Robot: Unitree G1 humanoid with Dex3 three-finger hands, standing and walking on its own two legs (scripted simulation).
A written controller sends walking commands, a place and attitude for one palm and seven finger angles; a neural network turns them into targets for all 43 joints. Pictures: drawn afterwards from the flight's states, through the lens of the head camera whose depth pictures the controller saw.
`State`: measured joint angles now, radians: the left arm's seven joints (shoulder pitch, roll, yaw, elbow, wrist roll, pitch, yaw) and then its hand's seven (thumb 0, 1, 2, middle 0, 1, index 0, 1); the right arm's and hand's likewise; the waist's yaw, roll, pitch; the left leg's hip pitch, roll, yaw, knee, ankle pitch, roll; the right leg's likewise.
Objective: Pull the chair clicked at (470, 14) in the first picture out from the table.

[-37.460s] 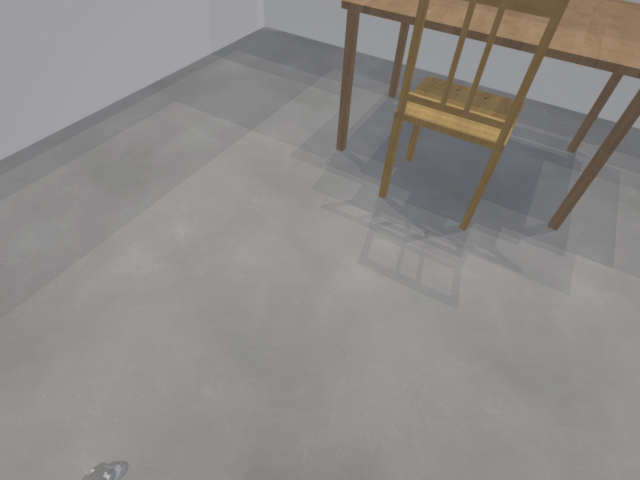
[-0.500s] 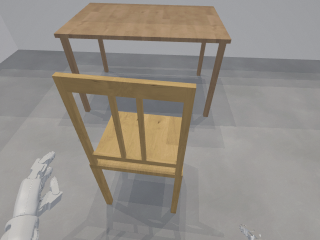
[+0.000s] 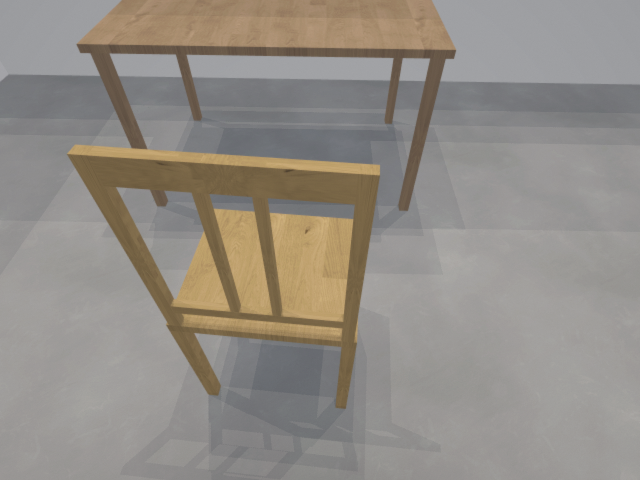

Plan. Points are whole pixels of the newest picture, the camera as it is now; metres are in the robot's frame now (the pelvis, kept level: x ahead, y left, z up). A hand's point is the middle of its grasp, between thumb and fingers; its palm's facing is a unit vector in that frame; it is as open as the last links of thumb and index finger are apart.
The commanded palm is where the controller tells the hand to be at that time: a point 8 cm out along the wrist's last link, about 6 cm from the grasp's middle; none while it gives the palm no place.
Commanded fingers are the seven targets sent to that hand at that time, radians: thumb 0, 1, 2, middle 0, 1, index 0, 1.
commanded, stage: let the arm hang, fingers relaxed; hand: left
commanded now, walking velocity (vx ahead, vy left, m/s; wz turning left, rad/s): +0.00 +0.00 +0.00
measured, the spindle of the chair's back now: (220, 259) +0.48 +0.21 -0.07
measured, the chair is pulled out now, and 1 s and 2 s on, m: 0.63 0.63 0.63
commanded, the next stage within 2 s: look to check the result in 0.50 s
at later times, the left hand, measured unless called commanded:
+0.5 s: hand out of the picture +0.02 +0.16 -0.17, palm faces +0.00 -0.98 -0.20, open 7.3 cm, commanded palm none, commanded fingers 0.00 0.90 0.90 -0.20 -0.30 -0.20 -0.30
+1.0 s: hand out of the picture +0.02 +0.15 -0.17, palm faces +0.00 -0.98 -0.19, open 7.3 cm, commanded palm none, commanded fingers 0.00 0.90 0.90 -0.20 -0.30 -0.20 -0.30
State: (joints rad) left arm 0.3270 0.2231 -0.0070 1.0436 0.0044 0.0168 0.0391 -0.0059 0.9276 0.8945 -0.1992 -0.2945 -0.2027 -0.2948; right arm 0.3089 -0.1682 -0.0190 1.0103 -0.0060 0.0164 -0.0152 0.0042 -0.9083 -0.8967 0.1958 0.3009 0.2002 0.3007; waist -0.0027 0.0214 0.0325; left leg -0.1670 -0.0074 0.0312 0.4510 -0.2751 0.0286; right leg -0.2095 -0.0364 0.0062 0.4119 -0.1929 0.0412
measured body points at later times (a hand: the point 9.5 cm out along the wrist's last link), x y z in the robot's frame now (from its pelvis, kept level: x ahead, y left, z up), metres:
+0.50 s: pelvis +0.01 -0.01 +0.00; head +0.02 -0.02 +0.45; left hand +0.02 +0.21 -0.16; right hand -0.01 -0.22 -0.16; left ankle -0.02 +0.10 -0.74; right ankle +0.02 -0.15 -0.74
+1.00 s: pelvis +0.02 -0.01 +0.00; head +0.02 -0.02 +0.45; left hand +0.02 +0.21 -0.16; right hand -0.01 -0.22 -0.16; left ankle -0.02 +0.10 -0.74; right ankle +0.02 -0.15 -0.74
